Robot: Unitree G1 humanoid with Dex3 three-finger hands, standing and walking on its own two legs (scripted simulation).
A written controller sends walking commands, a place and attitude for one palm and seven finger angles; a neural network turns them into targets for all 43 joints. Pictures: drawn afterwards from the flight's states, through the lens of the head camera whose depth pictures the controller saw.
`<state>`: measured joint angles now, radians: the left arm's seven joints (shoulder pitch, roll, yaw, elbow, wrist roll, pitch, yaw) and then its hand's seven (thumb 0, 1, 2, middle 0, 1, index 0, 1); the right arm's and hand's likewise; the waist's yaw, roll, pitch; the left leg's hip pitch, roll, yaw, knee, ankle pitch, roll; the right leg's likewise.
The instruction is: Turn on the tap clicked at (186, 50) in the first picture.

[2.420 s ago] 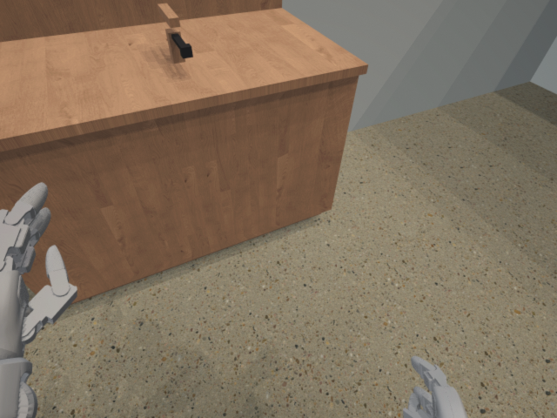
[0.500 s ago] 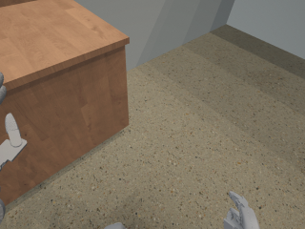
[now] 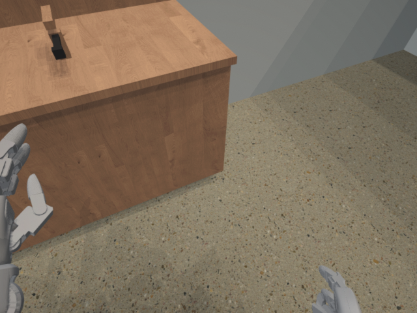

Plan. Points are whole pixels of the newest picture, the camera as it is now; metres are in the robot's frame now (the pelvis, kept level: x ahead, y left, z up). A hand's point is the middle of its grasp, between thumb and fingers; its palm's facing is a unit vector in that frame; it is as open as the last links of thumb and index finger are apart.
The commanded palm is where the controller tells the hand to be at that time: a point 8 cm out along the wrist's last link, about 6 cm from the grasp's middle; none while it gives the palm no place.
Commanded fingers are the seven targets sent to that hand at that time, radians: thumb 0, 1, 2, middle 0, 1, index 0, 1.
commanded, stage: take the last steps up to it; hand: left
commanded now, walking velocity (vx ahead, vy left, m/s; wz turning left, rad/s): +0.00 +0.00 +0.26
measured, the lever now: (58, 52) +0.76 +0.49 +0.10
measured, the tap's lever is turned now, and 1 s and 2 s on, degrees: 0 0 0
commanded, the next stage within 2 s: none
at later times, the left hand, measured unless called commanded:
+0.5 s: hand out of the picture +0.11 +0.23 +0.17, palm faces +0.54 -0.75 -0.37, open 7.4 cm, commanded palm +0.06 +0.27 +0.18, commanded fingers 0.00 0.90 0.90 -0.20 -0.30 -0.20 -0.30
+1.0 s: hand (2, 259) +0.15 +0.25 +0.17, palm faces +0.52 -0.72 -0.45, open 7.4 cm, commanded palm +0.09 +0.29 +0.18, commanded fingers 0.00 0.90 0.90 -0.20 -0.30 -0.20 -0.30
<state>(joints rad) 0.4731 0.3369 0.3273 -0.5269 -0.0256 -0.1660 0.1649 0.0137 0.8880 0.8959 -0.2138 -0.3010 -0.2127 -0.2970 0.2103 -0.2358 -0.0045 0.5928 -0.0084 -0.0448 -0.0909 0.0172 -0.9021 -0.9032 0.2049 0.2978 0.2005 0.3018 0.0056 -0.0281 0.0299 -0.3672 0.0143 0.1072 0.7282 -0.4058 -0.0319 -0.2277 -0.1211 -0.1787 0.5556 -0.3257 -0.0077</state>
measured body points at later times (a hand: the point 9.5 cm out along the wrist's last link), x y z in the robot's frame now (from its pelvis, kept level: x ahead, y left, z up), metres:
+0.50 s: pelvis -0.06 -0.03 +0.00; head -0.07 -0.05 +0.45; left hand +0.08 +0.27 +0.19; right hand +0.12 -0.24 -0.11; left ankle -0.05 +0.12 -0.65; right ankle -0.02 -0.12 -0.74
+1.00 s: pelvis -0.02 -0.01 -0.02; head -0.02 -0.03 +0.43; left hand +0.12 +0.29 +0.20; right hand +0.15 -0.19 -0.12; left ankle -0.06 +0.13 -0.72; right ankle +0.03 -0.08 -0.74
